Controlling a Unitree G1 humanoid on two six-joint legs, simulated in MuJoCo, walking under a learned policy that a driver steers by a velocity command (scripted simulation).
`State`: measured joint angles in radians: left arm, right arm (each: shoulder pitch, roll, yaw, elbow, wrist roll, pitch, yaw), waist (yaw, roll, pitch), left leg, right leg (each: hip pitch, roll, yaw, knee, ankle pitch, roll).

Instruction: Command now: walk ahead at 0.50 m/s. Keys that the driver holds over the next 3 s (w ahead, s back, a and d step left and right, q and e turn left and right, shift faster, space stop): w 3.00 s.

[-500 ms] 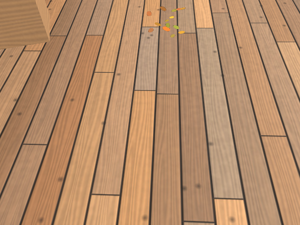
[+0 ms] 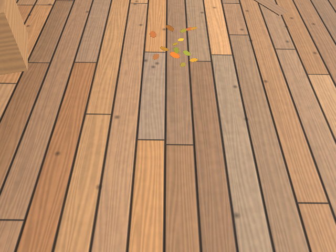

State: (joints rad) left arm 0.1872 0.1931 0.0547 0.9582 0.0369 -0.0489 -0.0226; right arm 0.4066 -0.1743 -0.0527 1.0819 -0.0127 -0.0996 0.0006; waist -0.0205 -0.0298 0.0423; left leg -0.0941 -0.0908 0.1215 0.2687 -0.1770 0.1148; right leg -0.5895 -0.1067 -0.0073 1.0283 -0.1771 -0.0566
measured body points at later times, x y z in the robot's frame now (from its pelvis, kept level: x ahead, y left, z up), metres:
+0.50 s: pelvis +0.29 -0.06 +0.00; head +0.31 -0.06 +0.45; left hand +0.30 +0.20 -0.15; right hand +0.34 -0.30 -0.15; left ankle +0.27 +0.09 -0.66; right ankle +0.31 -0.11 -0.75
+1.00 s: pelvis +0.56 +0.00 -0.01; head +0.59 +0.02 +0.44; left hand +0.57 +0.25 -0.16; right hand +0.64 -0.25 -0.14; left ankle +0.61 +0.06 -0.75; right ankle +0.47 -0.12 -0.65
